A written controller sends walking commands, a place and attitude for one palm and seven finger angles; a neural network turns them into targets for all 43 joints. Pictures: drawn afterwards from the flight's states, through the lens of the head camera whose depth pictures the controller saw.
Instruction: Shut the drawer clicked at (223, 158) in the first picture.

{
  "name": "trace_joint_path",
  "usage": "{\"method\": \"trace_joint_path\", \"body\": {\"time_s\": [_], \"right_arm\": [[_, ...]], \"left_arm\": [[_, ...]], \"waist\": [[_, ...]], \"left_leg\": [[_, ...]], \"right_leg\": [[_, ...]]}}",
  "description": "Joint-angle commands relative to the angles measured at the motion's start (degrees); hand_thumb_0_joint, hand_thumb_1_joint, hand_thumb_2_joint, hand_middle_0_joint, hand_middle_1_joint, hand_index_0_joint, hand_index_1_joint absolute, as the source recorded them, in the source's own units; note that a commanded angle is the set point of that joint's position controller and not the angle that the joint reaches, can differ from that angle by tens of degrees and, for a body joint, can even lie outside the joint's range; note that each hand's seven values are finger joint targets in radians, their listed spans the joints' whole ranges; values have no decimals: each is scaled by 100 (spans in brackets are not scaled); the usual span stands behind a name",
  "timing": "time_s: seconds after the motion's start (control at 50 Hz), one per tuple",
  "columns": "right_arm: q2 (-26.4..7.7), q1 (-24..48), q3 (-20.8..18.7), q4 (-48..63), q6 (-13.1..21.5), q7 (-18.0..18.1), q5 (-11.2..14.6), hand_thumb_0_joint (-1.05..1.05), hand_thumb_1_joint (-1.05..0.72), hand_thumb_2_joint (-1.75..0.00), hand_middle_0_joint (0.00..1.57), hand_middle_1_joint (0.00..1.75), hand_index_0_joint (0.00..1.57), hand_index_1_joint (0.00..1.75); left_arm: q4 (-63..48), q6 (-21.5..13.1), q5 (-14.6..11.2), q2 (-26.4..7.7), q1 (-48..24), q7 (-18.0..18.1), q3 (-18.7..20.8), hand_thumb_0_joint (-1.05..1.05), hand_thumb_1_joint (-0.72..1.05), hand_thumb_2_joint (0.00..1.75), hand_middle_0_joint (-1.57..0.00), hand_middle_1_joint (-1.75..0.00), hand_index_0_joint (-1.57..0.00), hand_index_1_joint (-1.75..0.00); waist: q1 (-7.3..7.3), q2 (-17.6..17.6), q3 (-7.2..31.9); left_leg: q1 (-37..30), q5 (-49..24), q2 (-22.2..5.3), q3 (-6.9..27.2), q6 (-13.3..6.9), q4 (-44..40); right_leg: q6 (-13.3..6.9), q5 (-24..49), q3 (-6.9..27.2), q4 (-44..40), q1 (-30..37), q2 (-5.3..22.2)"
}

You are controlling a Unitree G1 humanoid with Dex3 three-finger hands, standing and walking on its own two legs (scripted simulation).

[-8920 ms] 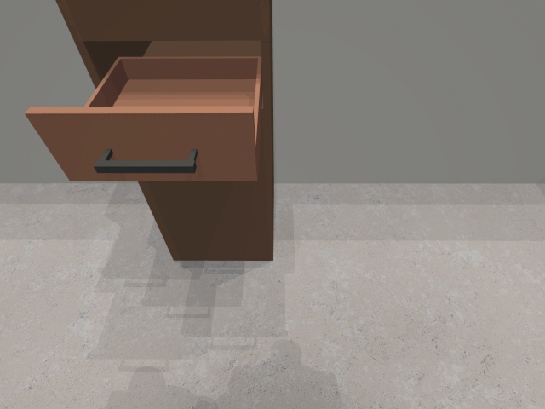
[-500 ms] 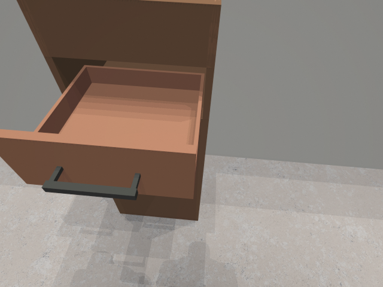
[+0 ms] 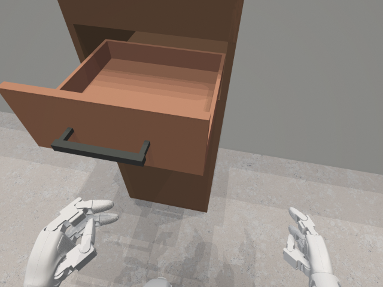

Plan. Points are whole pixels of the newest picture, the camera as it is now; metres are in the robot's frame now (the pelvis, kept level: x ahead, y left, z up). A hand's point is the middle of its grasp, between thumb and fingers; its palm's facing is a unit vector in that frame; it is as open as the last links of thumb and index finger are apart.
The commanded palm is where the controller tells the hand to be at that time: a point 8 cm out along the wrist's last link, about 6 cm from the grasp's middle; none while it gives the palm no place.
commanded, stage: raise the hand and make a fist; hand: left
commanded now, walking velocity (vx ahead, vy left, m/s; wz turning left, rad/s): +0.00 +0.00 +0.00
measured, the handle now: (102, 145) +0.33 +0.22 +0.14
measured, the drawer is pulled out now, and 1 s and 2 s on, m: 0.27 0.27 0.27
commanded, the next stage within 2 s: bring the fist close to the handle in 1.32 s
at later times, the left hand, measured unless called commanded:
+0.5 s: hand (77, 226) +0.17 +0.19 +0.14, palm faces -0.02 -0.99 -0.11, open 3.1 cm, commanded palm +0.12 +0.24 +0.17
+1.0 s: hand (35, 201) +0.17 +0.21 +0.23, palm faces +0.01 -0.98 -0.20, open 3.2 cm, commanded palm +0.11 +0.25 +0.24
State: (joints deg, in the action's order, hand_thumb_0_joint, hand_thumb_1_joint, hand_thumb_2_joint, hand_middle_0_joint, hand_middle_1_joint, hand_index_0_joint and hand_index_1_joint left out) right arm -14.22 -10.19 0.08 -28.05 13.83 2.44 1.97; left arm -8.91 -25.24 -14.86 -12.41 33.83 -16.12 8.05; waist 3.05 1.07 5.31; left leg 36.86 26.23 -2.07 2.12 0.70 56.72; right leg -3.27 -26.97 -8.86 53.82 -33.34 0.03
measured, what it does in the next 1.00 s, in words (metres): stands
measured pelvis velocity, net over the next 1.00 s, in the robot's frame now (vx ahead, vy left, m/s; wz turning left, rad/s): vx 0.02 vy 0.00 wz -0.03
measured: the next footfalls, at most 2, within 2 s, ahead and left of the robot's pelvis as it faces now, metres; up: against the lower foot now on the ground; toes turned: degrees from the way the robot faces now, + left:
none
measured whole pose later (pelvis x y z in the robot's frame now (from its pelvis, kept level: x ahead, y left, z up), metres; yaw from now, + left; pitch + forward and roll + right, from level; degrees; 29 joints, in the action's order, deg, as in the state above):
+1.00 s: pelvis +0.02 +0.00 +0.05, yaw -1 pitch -4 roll -1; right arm -13.8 -11.7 6.6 -34.2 22.7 4.4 5.8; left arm -32.6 5.9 -21.9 -19.9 30.7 -19.5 20.8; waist 5.9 4.1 4.8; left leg 12.5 18.4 -1.7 -0.7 0.3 34.6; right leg -2.2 -18.5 -6.2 32.4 -10.3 -0.6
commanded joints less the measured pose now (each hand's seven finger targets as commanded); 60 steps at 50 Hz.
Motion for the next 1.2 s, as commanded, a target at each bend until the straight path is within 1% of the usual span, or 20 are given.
{"method": "trace_joint_path", "body": {"time_s": [0.0, 0.06, 0.1, 0.16, 0.22, 0.26, 0.32, 0.42, 0.48, 0.62, 0.66, 0.72, 0.78, 0.86, 0.98, 1.02, 1.06, 1.1, 1.16, 1.18], "right_arm": [[-623, 204, -246, 667, 462, 129, 131, 0, -90, -90, 20, 30, 20, 30], [-498, 468, -229, 615, 445, 153, 152, 0, -90, -90, 20, 30, 20, 30], [-383, 500, -187, 653, 472, 135, 149, 0, -90, -90, 20, 30, 20, 30], [-359, 559, -175, 632, 605, 85, 135, 0, -90, -90, 20, 30, 20, 30], [-401, 394, -194, 607, 796, 22, 155, 0, -90, -90, 20, 30, 20, 30], [-454, 426, -172, 573, 889, 34, 165, 0, -90, -90, 20, 30, 20, 30], [-493, 294, -168, 600, 1035, 58, 203, 0, -90, -90, 20, 30, 20, 30], [-483, 343, -131, 555, 1167, 99, 231, 0, -90, -90, 20, 30, 20, 30], [-457, 398, -65, 540, 1194, 77, 222, 0, -90, -90, 20, 30, 20, 30], [-414, 645, 96, 608, 1196, 95, 295, 0, -90, -90, 20, 30, 20, 30], [-411, 760, 149, 596, 1211, 84, 302, 0, -90, -90, 20, 30, 20, 30], [-434, 736, 192, 580, 1200, 122, 329, 0, -90, -90, 20, 30, 20, 30], [-457, 790, 260, 528, 1246, 164, 364, 0, -90, -90, 20, 30, 20, 30], [-523, 918, 288, 487, 1331, 222, 402, 0, -90, -90, 20, 30, 20, 30], [-607, 907, 304, 399, 1254, 267, 460, 0, -90, -90, 20, 30, 20, 30], [-655, 886, 280, 427, 1250, 261, 465, 0, -90, -90, 20, 30, 20, 30], [-671, 968, 261, 463, 1293, 258, 456, 0, -90, -90, 20, 30, 20, 30], [-658, 835, 238, 436, 1319, 277, 430, 0, -90, -90, 20, 30, 20, 30], [-686, 847, 211, 397, 1405, 282, 423, 0, -90, -90, 20, 30, 20, 30], [-680, 787, 208, 393, 1435, 293, 403, 0, -90, -90, 20, 30, 20, 30]], "left_arm": [[-1169, 229, -131, -828, -557, -367, 257, 0, 90, 90, -80, -95, -80, -95], [-928, 820, -237, -1040, 2, -195, 887, 0, 90, 90, -86, -101, -86, -101], [-1384, 931, -355, -840, 176, -70, 884, 0, 90, 90, -90, -106, -90, -106], [-1767, 871, -353, -789, 530, 75, 870, 0, 90, 90, -96, -112, -96, -112], [-2184, 731, -345, -724, 656, 47, 732, 0, 90, 90, -102, -119, -102, -119], [-2254, 721, -334, -717, 568, 46, 608, 0, 90, 90, -106, -123, -106, -123], [-2580, 717, -298, -685, 416, 46, 479, 0, 90, 90, -112, -130, -112, -130], [-2915, 873, -233, -820, 409, 167, 619, 0, 90, 90, -122, -140, -122, -140], [-3135, 1093, -202, -741, 475, 169, 515, 0, 90, 90, -128, -147, -128, -147], [-3454, 1796, -344, -986, 298, 58, 854, 0, 90, 90, -140, -160, -140, -160], [-3617, 1950, -386, -1023, 294, 15, 931, 0, 90, 90, -140, -160, -140, -160], [-3661, 2159, -487, -1146, -12, -45, 1104, 0, 90, 90, -140, -160, -140, -160], [-3718, 2336, -555, -1252, -394, -89, 1228, 0, 90, 90, -140, -160, -140, -160], [-3666, 2597, -691, -1623, -647, -161, 1721, 0, 90, 90, -140, -160, -140, -160], [-3066, 3055, -963, -1537, -630, -458, 1891, 0, 90, 90, -140, -160, -140, -160], [-3122, 3091, -1008, -1570, -804, -510, 1870, 0, 90, 90, -140, -160, -140, -160], [-3339, 3034, -1002, -1732, -724, -455, 2053, 0, 90, 90, -140, -160, -140, -160], [-3315, 2954, -958, -1698, -815, -381, 1994, 0, 90, 90, -140, -160, -140, -160], [-3479, 2764, -900, -1897, -876, -267, 2157, 0, 90, 90, -140, -160, -140, -160], [-3470, 2730, -902, -1848, -822, -240, 2130, 0, 90, 90, -140, -160, -140, -160]], "waist": [[-420, 71, 556], [-101, -276, 715], [-14, -111, 686], [45, -329, 592], [-23, 4, 568], [-107, -200, 268], [-136, 117, 305], [-56, 181, 268], [-11, 276, 172], [103, 243, -24], [138, 484, -49], [112, 88, -107], [110, 369, -275], [193, 276, -112], [189, 59, -333], [165, 2, -333], [214, 255, -208], [161, -14, -356], [190, 462, -325], [188, 387, -338]], "left_leg": [[-586, -807, 210, -83, -285, -962], [-679, -1130, 218, -88, -262, -1232], [-833, -1364, 215, -107, -237, -1425], [-993, -1671, 178, -99, -237, -1589], [-1209, -1712, 194, -149, -219, -1651], [-1160, -1475, 184, -121, -230, -1672], [-1380, -1274, 189, -112, -231, -1795], [-1653, -1330, 162, -64, -227, -1995], [-1801, -1605, 154, -45, -214, -2133], [-2064, -1699, 135, -35, -163, -2462], [-2203, -1785, 145, -45, -149, -2515], [-2256, -1648, 135, -25, -159, -2641], [-2356, -1409, 149, -32, -159, -2748], [-2521, -1348, 158, -20, -180, -2793], [-2534, -1487, 153, -73, -172, -2778], [-2556, -1404, 158, -76, -189, -2762], [-2605, -1420, 162, -88, -181, -2683], [-2575, -1393, 150, -93, -200, -2676], [-2662, -1388, 152, -122, -181, -2632], [-2655, -1403, 150, -108, -177, -2663]], "right_leg": [[284, 293, 1183, -1725, 408, 149], [328, 695, 1101, -1802, 968, 190], [326, 1147, 942, -1755, 1149, 190], [316, 1693, 708, -1635, 1255, 92], [302, 1771, 628, -1624, 1142, 40], [302, 1392, 669, -1763, 998, 26], [269, 1059, 605, -1819, 916, -5], [232, 1227, 477, -1879, 1101, -44], [218, 1644, 376, -1890, 1273, -72], [213, 1914, 335, -2170, 1614, -109], [198, 2036, 349, -2253, 1696, -119], [235, 1922, 344, -2404, 1705, -148], [229, 1611, 406, -2603, 1667, -134], [248, 1465, 535, -2790, 1799, -120], [314, 1600, 737, -2993, 1806, -56], [350, 1403, 813, -3058, 1793, -29], [346, 1322, 939, -3104, 1862, 17], [372, 1161, 946, -3183, 1756, 37], [347, 1053, 1014, -3243, 1774, 71], [341, 1061, 997, -3237, 1782, 86]]}}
